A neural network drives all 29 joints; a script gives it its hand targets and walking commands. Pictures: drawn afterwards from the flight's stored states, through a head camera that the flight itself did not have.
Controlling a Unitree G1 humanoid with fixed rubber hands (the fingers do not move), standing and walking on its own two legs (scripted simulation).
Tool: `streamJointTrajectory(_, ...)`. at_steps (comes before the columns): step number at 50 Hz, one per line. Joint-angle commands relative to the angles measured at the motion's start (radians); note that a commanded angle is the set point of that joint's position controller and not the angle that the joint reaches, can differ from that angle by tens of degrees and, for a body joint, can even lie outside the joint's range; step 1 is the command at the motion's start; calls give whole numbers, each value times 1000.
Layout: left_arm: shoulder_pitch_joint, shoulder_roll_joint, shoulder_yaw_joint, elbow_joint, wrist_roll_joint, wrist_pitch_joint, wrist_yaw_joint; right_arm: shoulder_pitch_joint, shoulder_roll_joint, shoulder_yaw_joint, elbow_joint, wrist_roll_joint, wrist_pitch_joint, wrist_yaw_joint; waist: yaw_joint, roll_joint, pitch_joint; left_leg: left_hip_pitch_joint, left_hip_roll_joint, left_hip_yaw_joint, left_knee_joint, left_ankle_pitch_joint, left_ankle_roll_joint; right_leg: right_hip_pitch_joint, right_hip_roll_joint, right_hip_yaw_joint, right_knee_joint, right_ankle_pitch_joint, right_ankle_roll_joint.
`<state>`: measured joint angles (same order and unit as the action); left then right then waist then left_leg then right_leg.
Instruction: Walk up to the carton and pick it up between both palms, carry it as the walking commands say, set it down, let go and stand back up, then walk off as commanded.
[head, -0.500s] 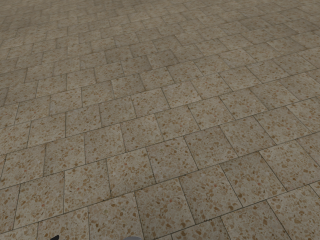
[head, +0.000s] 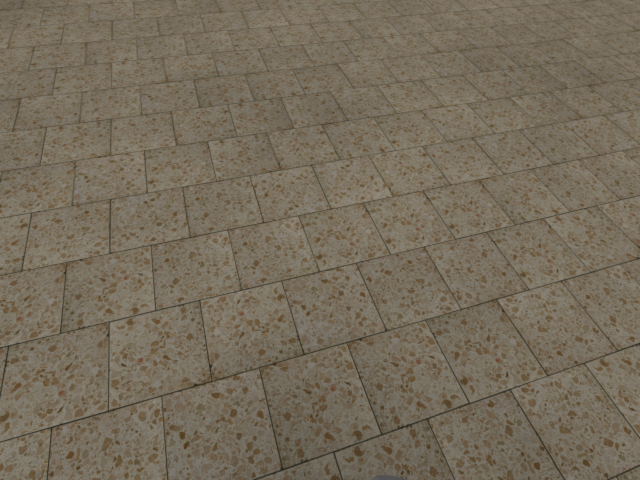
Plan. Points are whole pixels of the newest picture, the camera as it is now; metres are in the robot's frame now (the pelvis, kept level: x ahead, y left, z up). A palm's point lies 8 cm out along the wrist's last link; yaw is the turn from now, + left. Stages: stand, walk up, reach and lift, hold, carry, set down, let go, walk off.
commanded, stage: walk off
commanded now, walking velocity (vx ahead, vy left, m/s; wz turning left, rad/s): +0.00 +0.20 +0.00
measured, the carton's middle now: out of the picture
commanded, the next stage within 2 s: none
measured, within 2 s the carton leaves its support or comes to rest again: neither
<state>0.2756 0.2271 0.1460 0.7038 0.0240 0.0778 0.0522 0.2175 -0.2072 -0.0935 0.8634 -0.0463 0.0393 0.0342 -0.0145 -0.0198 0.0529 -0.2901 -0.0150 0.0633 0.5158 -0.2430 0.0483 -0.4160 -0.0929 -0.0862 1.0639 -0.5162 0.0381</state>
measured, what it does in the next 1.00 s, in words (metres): steps on the spot: right foot, then left foot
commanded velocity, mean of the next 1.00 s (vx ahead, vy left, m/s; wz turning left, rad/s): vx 0.00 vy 0.20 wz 0.00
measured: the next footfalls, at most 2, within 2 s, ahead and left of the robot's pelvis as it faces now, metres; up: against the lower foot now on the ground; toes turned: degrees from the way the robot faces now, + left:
right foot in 0.14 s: +0.02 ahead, -0.12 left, +0.00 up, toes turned -8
left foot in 0.52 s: +0.03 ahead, +0.16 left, +0.00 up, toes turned +2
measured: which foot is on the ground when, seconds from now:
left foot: down 0.00-0.14, up 0.16-0.50, down 0.52-0.86, up 0.88-1.00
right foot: up 0.00-0.12, down 0.14-0.52, up 0.54-0.84, down 0.86-1.00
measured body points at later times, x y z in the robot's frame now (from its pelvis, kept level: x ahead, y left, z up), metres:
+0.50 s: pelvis -0.02 +0.03 +0.00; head +0.02 +0.02 +0.45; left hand +0.05 +0.32 -0.11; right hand +0.08 -0.22 -0.14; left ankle -0.01 +0.17 -0.73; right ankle -0.02 -0.11 -0.74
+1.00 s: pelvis -0.06 +0.06 +0.01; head -0.03 +0.03 +0.45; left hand +0.04 +0.35 -0.09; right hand +0.01 -0.19 -0.15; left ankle -0.06 +0.21 -0.67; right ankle -0.06 -0.04 -0.74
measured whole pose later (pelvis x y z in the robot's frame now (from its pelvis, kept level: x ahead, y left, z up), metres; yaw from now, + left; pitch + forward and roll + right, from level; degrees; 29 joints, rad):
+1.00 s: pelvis -0.06 +0.06 +0.01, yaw -1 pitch +0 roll +3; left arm 0.28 0.21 0.15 0.71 0.02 0.05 0.06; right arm 0.22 -0.23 -0.09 0.88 -0.05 0.06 0.04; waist 0.00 0.03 0.05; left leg -0.44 -0.03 -0.03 0.96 -0.37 0.02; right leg -0.25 -0.10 -0.10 0.51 -0.27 -0.01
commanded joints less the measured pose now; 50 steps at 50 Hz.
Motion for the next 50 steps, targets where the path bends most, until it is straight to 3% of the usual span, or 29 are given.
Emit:
streamJointTrajectory(1,-40,34,-31,1,-17,-6,18,45,-102,29,-34,6,-19,-27,-20,230,-37,104,226,-268,-219,219,176,-24,22,-1,-206,-55,-19)
streamJointTrajectory(3,-11,3,-55,11,-28,-27,22,39,-129,15,-41,-1,-4,-18,-15,236,-56,103,189,-246,-180,228,165,35,59,-34,-371,-34,-37)
streamJointTrajectory(5,86,16,-41,46,-14,-37,28,26,-136,15,-34,21,0,-19,31,119,-96,-48,163,-202,-116,198,105,331,72,-75,-641,229,-32)
streamJointTrajectory(6,154,95,-26,71,-15,-46,25,59,-97,20,-24,27,-9,-5,52,-54,-76,-186,107,-192,-70,-5,10,422,-85,102,-726,326,-23)
streamJointTrajectory(7,202,211,3,76,11,-46,17,-27,-39,26,-85,33,-17,-7,123,-377,-68,-353,-11,-49,183,-203,-62,428,-379,390,-866,269,-99)
streamJointTrajectory(8,193,307,23,83,22,-39,27,-63,-110,8,-91,2,12,-15,118,-379,36,-342,28,-108,442,-310,-83,181,-556,476,-923,178,-259)
streamJointTrajectory(9,131,201,9,72,20,-34,35,-96,-152,-22,-104,-8,8,-3,96,-158,61,-300,25,-146,529,-215,-73,141,-465,437,-920,166,-250)
streamJointTrajectory(10,66,169,-6,63,4,-34,38,-59,-137,-21,-48,2,6,10,55,-65,52,-232,13,-199,531,-128,-60,133,-372,274,-853,324,-180)
streamJointTrajectory(12,75,166,-5,63,5,-62,37,35,-53,-4,-35,11,5,18,8,-28,-33,-233,12,-180,566,-68,-77,250,-272,154,-805,562,-137)
streamJointTrajectory(13,20,165,-10,54,5,-72,36,48,-74,-12,-26,14,3,23,-13,-43,-65,-278,-16,-174,563,-75,-91,390,-248,144,-706,783,-92)
streamJointTrajectory(15,81,149,-3,72,-2,-82,10,20,-50,1,-43,17,14,30,31,-89,-97,-240,17,-127,498,-91,-108,368,-246,87,-677,920,-141)
streamJointTrajectory(16,77,154,-1,70,5,-78,11,-9,-31,15,-57,20,22,27,47,-216,-60,-262,22,-111,439,-115,-128,359,-243,89,-667,893,-137)
streamJointTrajectory(19,79,177,10,60,7,-88,16,-69,-32,25,-87,18,25,26,56,-259,-70,-184,101,-95,216,-123,-114,372,-266,81,-684,790,-150)
streamJointTrajectory(20,98,122,-5,69,8,-71,11,-50,-81,10,-55,16,33,28,85,-216,-65,-139,51,-57,187,-149,-136,384,-238,72,-650,838,-165)
streamJointTrajectory(22,65,199,24,58,12,-66,2,-20,-73,0,-66,28,34,15,49,-326,-64,-35,87,-67,19,-137,-97,331,-288,127,-671,798,-131)
streamJointTrajectory(25,79,175,6,36,17,-62,-12,97,-128,-11,-13,7,11,8,7,-53,-105,230,74,-51,-183,126,-73,101,-165,26,-454,450,-87)
streamJointTrajectory(26,33,83,-10,8,6,-55,-19,150,-227,-24,-16,-12,-7,22,-39,339,-122,265,326,-362,-274,291,15,-71,2,-55,-256,48,-10)
streamJointTrajectory(27,-24,56,-21,-7,-11,-31,0,73,-210,-18,-45,-1,-7,18,-42,333,-65,84,336,-365,-277,270,126,-51,53,-6,-84,-175,-12)
streamJointTrajectory(28,-47,56,-26,1,-10,-19,1,42,-191,-21,-54,-2,-4,5,-38,291,-80,42,306,-291,-262,187,142,-45,54,72,41,-145,-31)
streamJointTrajectory(32,30,97,-15,33,-10,-25,-5,51,-121,5,-37,2,-10,-16,2,200,-60,151,217,-201,-194,427,126,-101,43,14,71,-10,-42)
streamJointTrajectory(36,-74,81,-27,-25,-16,-19,5,80,-116,20,-29,14,-3,-26,-48,240,-21,123,177,-260,-212,280,127,-50,64,4,-121,-75,-8)
streamJointTrajectory(39,-40,38,-37,1,-24,-23,18,13,-128,19,-49,6,13,-16,-26,233,-62,93,194,-265,-204,139,167,60,78,-47,-309,-70,-22)
streamJointTrajectory(42,101,65,-26,43,-14,-54,26,47,-130,12,-22,24,5,-1,50,58,-78,-132,115,-194,-69,108,36,439,1,18,-701,371,-14)
streamJointTrajectory(43,165,186,-6,53,6,-55,17,64,-65,24,-45,42,-9,7,67,-284,-100,-301,22,-89,159,-131,-56,510,-327,385,-849,231,-81)
streamJointTrajectory(44,166,252,2,46,16,-49,16,-31,-107,7,-68,17,9,-13,115,-332,50,-342,4,-89,362,-303,-83,211,-493,492,-922,97,-199)
streamJointTrajectory(45,132,248,15,76,25,-34,19,-90,-105,0,-70,0,24,4,79,-159,94,-263,37,-184,555,-227,-65,56,-475,455,-975,-36,-241)
streamJointTrajectory(46,36,179,-8,30,12,-35,22,-31,-142,-13,-41,2,29,16,28,-57,121,-201,23,-185,579,-170,-65,-41,-414,355,-948,41,-199)
streamJointTrajectory(48,-50,197,-4,25,9,-64,14,84,-132,-18,-7,17,29,32,-28,-104,44,-221,-8,-166,606,-105,-72,117,-289,233,-880,158,-176)
streamJointTrajectory(50,15,128,-18,38,3,-69,14,43,-61,-3,-13,7,32,27,14,-143,-6,-265,4,-167,524,-113,-94,263,-249,147,-812,373,-129)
